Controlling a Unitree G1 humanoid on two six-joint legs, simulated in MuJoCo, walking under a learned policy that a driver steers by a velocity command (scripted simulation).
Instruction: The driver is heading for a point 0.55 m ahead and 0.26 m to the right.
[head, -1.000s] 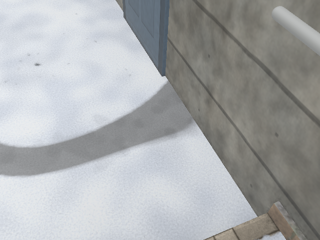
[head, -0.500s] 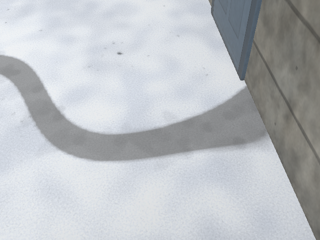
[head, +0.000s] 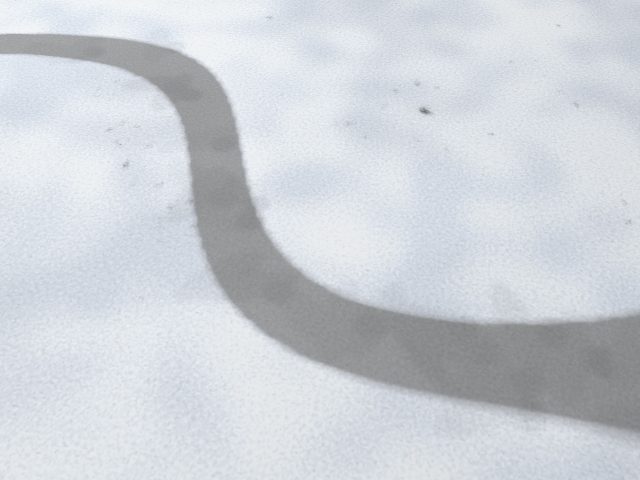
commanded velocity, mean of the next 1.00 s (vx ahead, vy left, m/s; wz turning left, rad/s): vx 0.63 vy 0.00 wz -0.40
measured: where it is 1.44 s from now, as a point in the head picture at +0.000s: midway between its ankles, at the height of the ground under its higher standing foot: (395, 391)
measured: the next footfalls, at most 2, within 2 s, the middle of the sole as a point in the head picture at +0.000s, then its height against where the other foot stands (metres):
right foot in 0.22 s outside the picture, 0.17 m lower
left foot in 0.54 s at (350, 373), level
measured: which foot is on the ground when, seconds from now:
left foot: down 0.00-0.20, up 0.22-0.52, down 0.54-1.00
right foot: up 0.00-0.20, down 0.22-0.54, up 0.56-0.90, down 0.92-1.00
